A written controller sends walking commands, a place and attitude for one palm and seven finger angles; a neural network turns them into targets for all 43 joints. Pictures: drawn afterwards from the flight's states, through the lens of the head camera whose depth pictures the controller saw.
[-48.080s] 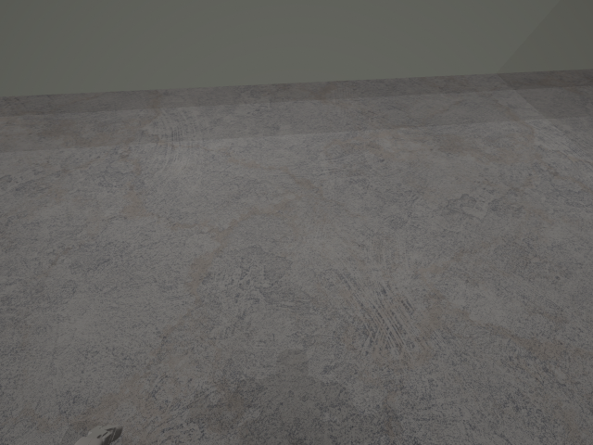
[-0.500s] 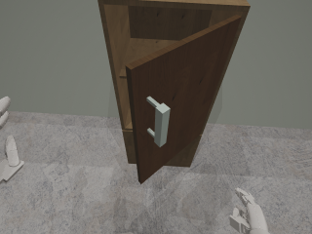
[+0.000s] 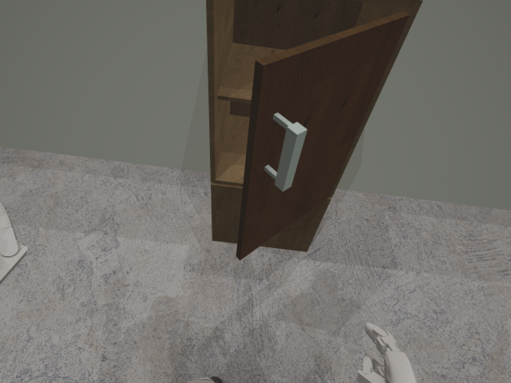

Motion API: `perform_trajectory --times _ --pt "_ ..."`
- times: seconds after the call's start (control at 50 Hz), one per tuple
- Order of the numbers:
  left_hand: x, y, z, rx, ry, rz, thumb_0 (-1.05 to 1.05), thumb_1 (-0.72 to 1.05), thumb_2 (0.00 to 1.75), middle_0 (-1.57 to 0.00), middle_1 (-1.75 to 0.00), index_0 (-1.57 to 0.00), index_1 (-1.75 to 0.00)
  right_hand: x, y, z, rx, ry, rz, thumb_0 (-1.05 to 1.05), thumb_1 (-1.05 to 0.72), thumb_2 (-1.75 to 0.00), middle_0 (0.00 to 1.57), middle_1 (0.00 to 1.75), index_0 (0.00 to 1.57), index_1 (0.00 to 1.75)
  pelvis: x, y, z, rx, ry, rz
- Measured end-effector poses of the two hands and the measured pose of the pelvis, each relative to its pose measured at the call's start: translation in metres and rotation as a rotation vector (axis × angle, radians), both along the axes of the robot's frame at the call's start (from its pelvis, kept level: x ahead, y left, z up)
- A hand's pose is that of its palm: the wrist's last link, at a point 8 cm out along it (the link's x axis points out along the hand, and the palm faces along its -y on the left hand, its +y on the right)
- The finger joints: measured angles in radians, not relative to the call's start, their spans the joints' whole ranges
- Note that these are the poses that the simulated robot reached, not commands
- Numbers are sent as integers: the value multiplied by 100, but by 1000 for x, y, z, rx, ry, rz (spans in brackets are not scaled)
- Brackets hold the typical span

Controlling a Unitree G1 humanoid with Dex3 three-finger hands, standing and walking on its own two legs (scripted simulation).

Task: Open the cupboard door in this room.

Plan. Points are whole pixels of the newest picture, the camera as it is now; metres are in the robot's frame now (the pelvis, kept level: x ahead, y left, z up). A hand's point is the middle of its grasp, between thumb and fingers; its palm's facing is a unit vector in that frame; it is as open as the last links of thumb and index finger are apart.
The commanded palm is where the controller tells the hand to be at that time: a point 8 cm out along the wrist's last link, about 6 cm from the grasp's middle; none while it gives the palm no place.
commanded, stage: stop stepping back and stand still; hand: left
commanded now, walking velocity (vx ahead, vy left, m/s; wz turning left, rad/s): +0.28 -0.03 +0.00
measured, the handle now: (281, 152) +0.49 -0.01 +0.08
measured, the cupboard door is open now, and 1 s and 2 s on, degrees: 45 45 45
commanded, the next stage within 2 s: let the arm hang, fingers relaxed in 1.46 s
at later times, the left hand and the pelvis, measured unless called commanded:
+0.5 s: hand (32, 314) +0.16 +0.24 +0.16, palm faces +0.40 -0.84 -0.36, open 7.4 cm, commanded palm +0.08 +0.28 +0.18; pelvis -0.07 -0.01 -0.01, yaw -2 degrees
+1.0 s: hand out of the picture +0.10 +0.24 +0.16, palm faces +0.35 -0.82 -0.45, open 7.4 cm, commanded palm +0.04 +0.30 +0.18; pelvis -0.11 +0.00 +0.00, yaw -2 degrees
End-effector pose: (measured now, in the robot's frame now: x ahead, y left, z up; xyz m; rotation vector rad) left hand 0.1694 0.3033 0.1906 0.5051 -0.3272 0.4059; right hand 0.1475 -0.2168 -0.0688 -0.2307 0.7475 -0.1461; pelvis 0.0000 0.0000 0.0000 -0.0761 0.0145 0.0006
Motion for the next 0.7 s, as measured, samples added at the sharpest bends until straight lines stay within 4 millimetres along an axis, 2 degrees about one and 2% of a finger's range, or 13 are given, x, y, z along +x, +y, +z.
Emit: perform_trajectory --times 0.1,0.16,0.2,0.28,0.34,0.4,0.46,0.5,0.6,0.66,0.7 --pt "-22 -22 5 6 27 -73 1 89 90 -21 -30 -21 -30 -18 -3 6 9 -28 7 1 -90 -90 21 30 20 30 -20 -6 3 17 37 -6" --pt "-38 -30 3 76 67 -78 1 89 90 -21 -30 -21 -30 -27 -11 -3 24 -47 16 1 -90 -90 21 30 20 30 -37 -14 -6 81 54 -24" --pt "-47 -32 0 81 103 -80 1 89 90 -21 -30 -21 -30 -37 -18 -12 23 -26 12 1 -90 -90 21 30 20 30 -47 -13 -8 58 32 -34" --pt "-61 -24 1 71 106 -41 1 88 90 -22 -30 -21 -30 -61 -31 -21 26 27 -43 1 -90 -90 21 30 20 30 -43 -13 -6 66 6 -58" --pt "-61 -13 -7 25 54 5 1 88 90 -22 -30 -22 -30 -73 -42 -23 -5 28 -79 1 -90 -90 21 30 20 30 -39 -11 -10 76 -17 -49" --pt "-53 -8 -18 -61 27 30 1 89 90 -21 -30 -21 -30 -82 -48 -20 -28 13 -97 1 -90 -90 21 30 20 30 -49 -8 -11 86 -54 -44" --pt "-49 -17 -21 -86 33 -5 1 89 90 -21 -30 -21 -30 -90 -48 -12 -28 -38 -101 1 -90 -90 21 30 20 30 -64 -9 -10 91 -71 -41" --pt "-53 -28 -19 -63 43 -43 1 89 90 -21 -30 -21 -30 -96 -47 -7 -15 -67 -102 1 -90 -90 21 30 20 30 -73 -13 -8 96 -71 -41" --pt "-86 -49 -7 61 101 -104 1 89 90 -21 -30 -21 -30 -111 -45 -9 27 -64 -91 1 -90 -90 21 30 20 30 -91 -22 -6 78 -53 -20" --pt "-106 -46 1 79 113 -71 1 89 90 -22 -30 -21 -30 -122 -45 -15 29 14 -80 1 -90 -90 21 30 20 30 -92 -22 0 88 -30 -49" --pt "-112 -37 2 74 118 -21 1 88 90 -22 -30 -22 -30 -127 -46 -17 23 49 -79 1 -90 -90 21 30 20 30 -91 -21 4 96 -21 -57"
